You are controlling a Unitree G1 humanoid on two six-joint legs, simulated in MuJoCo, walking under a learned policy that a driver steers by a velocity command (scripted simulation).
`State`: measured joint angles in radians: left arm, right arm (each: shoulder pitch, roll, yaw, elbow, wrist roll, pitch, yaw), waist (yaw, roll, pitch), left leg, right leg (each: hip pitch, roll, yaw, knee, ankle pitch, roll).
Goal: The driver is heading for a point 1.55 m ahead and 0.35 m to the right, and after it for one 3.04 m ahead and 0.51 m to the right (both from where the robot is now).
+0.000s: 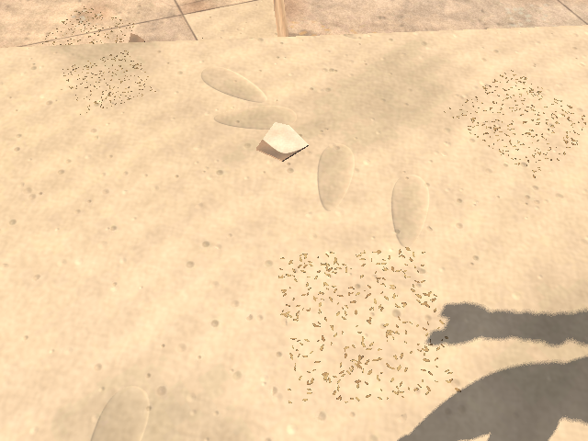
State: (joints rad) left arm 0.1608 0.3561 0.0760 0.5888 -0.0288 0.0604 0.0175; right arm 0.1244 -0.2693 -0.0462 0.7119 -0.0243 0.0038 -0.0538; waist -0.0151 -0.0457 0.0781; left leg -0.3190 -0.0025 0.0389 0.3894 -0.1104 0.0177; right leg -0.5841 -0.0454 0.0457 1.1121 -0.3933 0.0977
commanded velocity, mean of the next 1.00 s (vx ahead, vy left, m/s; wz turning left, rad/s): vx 0.01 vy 0.00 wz -0.62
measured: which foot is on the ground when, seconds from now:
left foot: down 0.00-0.20, up 0.22-0.60, down 0.62-1.00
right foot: up 0.00-0.18, down 0.20-0.62, up 0.64-0.92, down 0.94-1.00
